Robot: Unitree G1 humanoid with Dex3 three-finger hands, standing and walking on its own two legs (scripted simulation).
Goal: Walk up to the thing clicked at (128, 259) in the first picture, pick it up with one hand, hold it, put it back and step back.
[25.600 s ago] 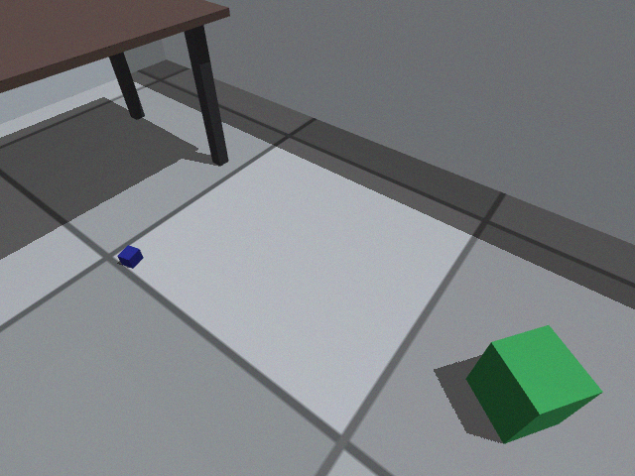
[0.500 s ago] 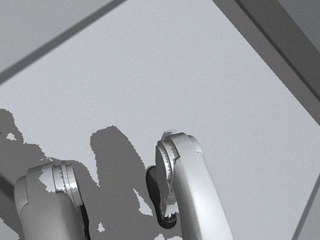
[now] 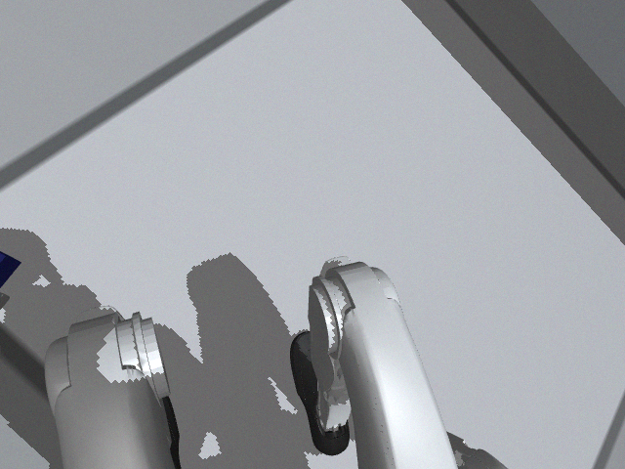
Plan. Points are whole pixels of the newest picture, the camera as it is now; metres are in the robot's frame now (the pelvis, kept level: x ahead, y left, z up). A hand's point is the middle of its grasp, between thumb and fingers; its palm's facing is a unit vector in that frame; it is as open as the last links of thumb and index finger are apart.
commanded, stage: rest palm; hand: left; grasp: from above
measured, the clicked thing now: out of the picture +0.42 +0.36 -0.29
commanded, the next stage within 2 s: close in 1.16 s
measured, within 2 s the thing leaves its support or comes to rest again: neither
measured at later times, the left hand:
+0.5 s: hand out of the picture +0.41 +0.35 -0.24, palm faces -0.22 -0.40 -0.89, open 13.4 cm
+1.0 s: hand out of the picture +0.42 +0.35 -0.25, palm faces -0.22 -0.39 -0.89, open 12.9 cm
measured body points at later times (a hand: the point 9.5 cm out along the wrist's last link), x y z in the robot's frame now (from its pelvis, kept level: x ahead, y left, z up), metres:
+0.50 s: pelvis +0.00 +0.02 -0.01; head +0.27 +0.11 +0.34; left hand +0.42 +0.37 -0.19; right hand +0.01 -0.23 -0.07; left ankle +0.08 +0.14 -0.28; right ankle +0.12 -0.13 -0.28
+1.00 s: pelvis +0.00 +0.02 -0.01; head +0.27 +0.13 +0.33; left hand +0.43 +0.37 -0.20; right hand +0.01 -0.23 -0.05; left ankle +0.08 +0.14 -0.28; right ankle +0.12 -0.13 -0.28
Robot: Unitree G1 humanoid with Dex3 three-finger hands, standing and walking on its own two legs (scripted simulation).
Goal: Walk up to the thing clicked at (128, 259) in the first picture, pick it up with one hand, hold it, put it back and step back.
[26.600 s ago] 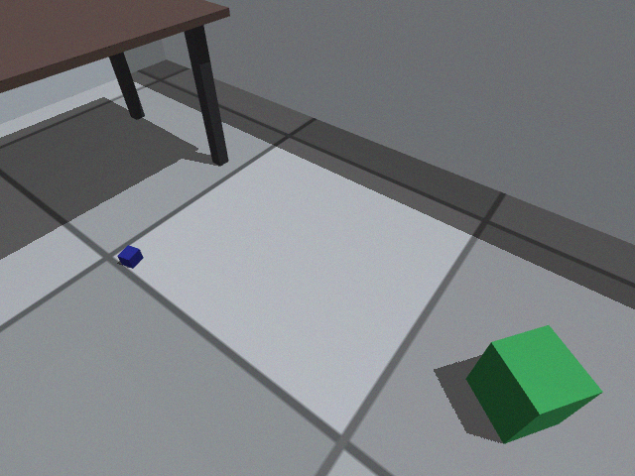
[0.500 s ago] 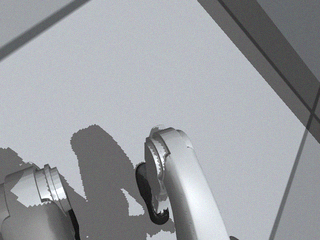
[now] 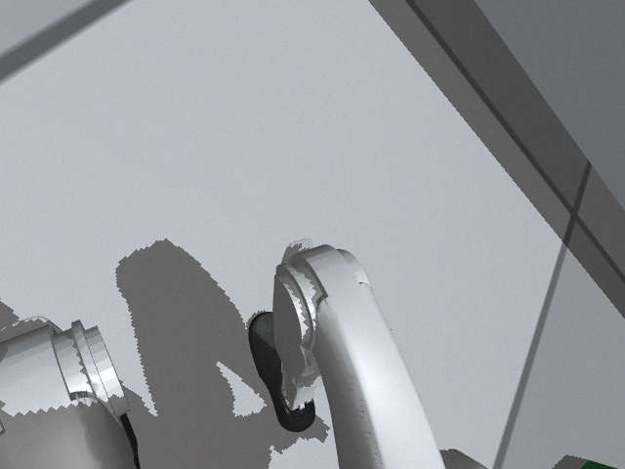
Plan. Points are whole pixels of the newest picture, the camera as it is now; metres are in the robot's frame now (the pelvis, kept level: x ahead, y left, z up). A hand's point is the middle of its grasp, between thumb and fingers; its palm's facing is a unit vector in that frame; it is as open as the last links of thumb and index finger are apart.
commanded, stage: rest palm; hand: left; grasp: from above
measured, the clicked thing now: out of the picture +0.39 +0.37 -0.28
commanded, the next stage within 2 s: close in 0.16 s
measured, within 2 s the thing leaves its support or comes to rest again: neither
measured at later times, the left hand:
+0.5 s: hand out of the picture +0.40 +0.37 -0.25, palm faces -0.16 -0.43 -0.89, open 11.6 cm
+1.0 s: hand out of the picture +0.40 +0.37 -0.25, palm faces -0.18 -0.42 -0.89, open 9.6 cm
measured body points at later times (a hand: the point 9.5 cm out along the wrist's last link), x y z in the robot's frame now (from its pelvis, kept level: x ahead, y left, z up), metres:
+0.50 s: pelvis +0.00 +0.00 +0.00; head +0.27 +0.13 +0.33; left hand +0.41 +0.39 -0.20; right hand +0.03 -0.24 -0.04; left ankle +0.07 +0.12 -0.27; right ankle +0.13 -0.14 -0.27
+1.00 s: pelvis +0.00 +0.00 +0.00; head +0.27 +0.13 +0.33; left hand +0.40 +0.39 -0.20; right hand +0.02 -0.24 -0.03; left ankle +0.07 +0.12 -0.27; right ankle +0.13 -0.14 -0.27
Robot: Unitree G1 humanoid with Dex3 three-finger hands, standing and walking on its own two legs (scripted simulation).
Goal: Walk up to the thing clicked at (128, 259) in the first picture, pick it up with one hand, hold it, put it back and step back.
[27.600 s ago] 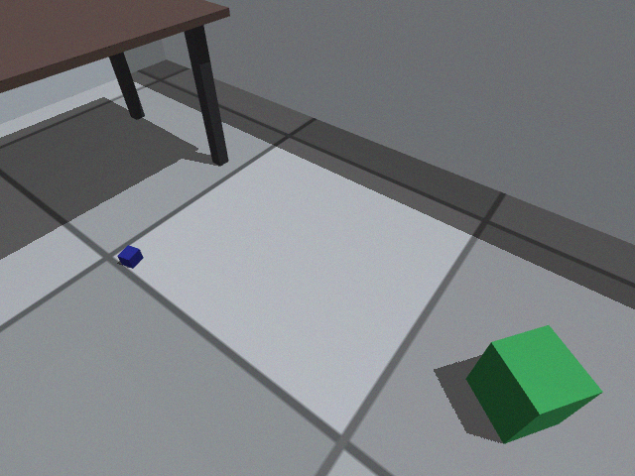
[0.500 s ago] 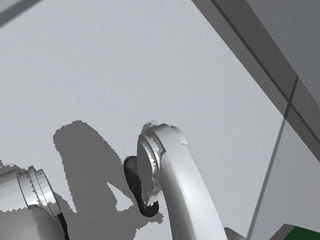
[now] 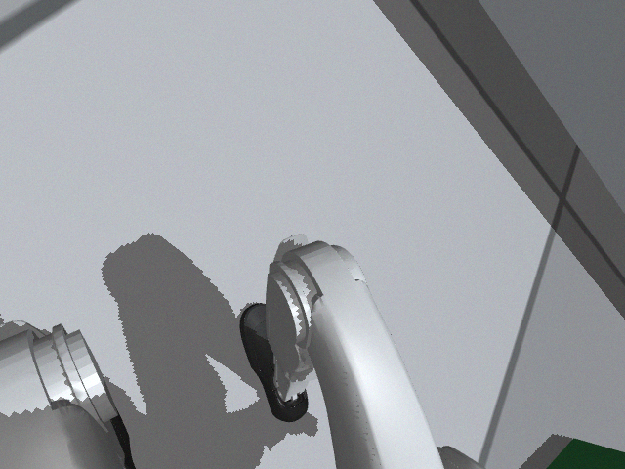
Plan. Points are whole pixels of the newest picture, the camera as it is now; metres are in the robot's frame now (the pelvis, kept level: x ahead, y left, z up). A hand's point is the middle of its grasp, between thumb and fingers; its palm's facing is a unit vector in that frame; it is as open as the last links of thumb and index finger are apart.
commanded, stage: close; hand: left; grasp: from above
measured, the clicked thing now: out of the picture +0.39 +0.39 -0.29
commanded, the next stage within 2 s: settle in 0.80 s
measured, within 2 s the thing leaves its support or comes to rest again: leaves its support in 1.24 s
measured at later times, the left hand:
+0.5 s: hand out of the picture +0.40 +0.37 -0.25, palm faces -0.15 -0.42 -0.89, open 8.5 cm
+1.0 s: hand out of the picture +0.39 +0.37 -0.25, palm faces -0.16 -0.41 -0.90, open 8.4 cm
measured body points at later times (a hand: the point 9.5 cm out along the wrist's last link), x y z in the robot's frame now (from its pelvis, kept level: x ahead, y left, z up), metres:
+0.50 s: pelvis +0.00 +0.00 +0.00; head +0.27 +0.13 +0.33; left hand +0.40 +0.39 -0.20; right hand +0.03 -0.24 -0.04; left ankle +0.08 +0.12 -0.28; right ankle +0.13 -0.14 -0.28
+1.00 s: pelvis +0.00 +0.00 +0.00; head +0.28 +0.13 +0.33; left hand +0.40 +0.39 -0.20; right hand +0.03 -0.25 -0.03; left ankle +0.08 +0.12 -0.28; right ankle +0.13 -0.14 -0.28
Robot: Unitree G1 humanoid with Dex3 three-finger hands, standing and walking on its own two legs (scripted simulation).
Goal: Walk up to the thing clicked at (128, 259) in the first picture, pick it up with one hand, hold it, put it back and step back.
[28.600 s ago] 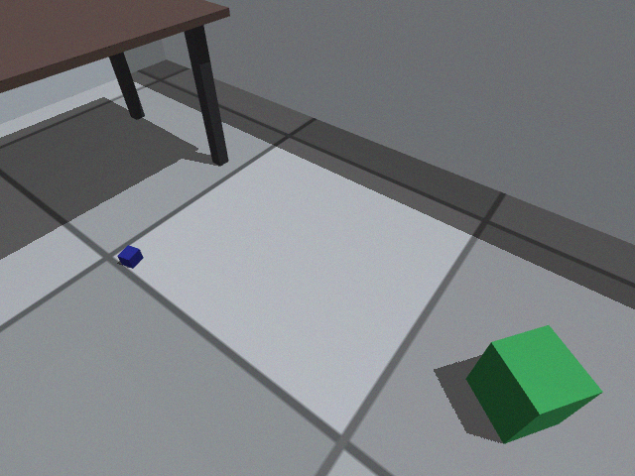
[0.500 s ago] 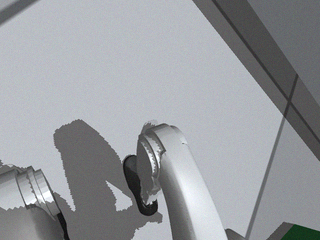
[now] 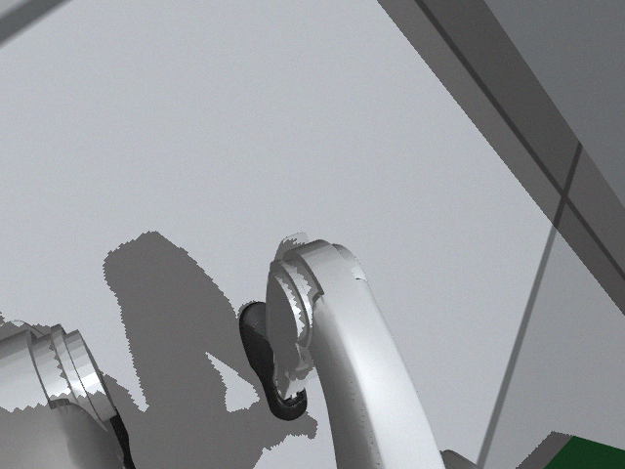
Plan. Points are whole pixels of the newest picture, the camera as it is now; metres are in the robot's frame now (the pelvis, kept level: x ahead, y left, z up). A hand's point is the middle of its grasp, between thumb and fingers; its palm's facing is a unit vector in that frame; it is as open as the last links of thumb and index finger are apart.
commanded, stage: settle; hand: left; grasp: from above
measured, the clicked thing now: out of the picture +0.39 +0.39 -0.29
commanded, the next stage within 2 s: lift in 0.78 s
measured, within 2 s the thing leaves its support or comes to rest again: leaves its support in 0.24 s
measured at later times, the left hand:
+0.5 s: hand out of the picture +0.40 +0.39 -0.20, palm faces -0.07 -0.42 -0.91, open 8.5 cm
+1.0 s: hand out of the picture +0.39 +0.37 -0.12, palm faces -0.11 -0.41 -0.90, open 8.3 cm
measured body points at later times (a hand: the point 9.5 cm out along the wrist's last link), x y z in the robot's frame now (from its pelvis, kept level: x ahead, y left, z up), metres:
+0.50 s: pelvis +0.01 +0.00 +0.01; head +0.26 +0.12 +0.37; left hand +0.40 +0.41 -0.14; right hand +0.04 -0.26 -0.04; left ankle +0.08 +0.13 -0.28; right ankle +0.13 -0.13 -0.28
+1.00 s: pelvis +0.01 -0.02 +0.03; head +0.24 +0.06 +0.41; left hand +0.40 +0.38 -0.07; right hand +0.08 -0.27 -0.07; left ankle +0.08 +0.13 -0.28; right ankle +0.13 -0.13 -0.28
